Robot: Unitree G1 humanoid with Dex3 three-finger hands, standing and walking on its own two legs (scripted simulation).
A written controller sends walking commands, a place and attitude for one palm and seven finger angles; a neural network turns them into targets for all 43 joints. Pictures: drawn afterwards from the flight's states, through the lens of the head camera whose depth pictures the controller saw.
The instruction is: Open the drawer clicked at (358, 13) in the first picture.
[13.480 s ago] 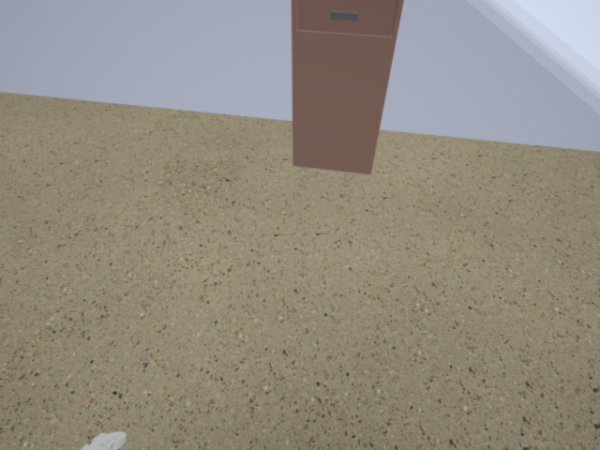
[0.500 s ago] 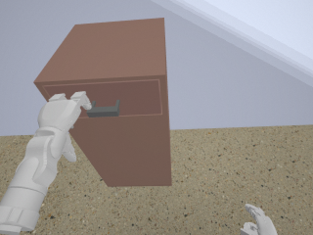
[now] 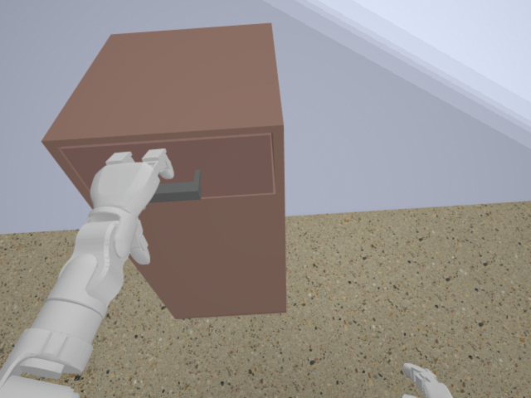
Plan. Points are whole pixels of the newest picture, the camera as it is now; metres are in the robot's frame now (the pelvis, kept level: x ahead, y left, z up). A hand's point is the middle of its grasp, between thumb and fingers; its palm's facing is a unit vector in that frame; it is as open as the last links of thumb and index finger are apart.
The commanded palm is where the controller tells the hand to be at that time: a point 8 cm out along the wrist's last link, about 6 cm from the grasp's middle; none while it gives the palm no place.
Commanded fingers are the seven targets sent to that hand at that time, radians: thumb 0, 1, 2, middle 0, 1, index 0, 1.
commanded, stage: move the hooked fingers above the handle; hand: left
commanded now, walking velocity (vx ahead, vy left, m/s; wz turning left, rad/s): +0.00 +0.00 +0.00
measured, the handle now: (174, 183) +0.48 +0.23 +0.03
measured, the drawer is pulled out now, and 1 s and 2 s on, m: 0.00 0.00 0.00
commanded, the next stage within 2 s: none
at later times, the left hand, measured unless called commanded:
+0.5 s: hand (170, 186) +0.42 +0.20 +0.09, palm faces +0.00 -0.03 -1.00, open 13.8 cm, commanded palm +0.40 +0.23 +0.14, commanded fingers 0.00 -0.50 0.30 -0.30 -1.20 -0.30 -1.20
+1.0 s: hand (150, 183) +0.43 +0.24 +0.08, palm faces +0.00 -0.01 -1.00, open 13.8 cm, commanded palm +0.41 +0.24 +0.14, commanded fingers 0.00 -0.50 0.30 -0.30 -1.20 -0.30 -1.20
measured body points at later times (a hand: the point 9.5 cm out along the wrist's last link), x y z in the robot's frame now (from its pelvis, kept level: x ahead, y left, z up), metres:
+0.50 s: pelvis +0.00 -0.02 +0.00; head +0.03 -0.04 +0.44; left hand +0.42 +0.20 +0.14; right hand +0.09 -0.28 -0.14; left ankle -0.01 +0.11 -0.73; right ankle -0.03 -0.14 -0.73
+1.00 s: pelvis +0.00 -0.02 -0.01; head +0.05 -0.04 +0.44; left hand +0.43 +0.24 +0.13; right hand +0.08 -0.29 -0.14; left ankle -0.01 +0.11 -0.73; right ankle -0.03 -0.14 -0.73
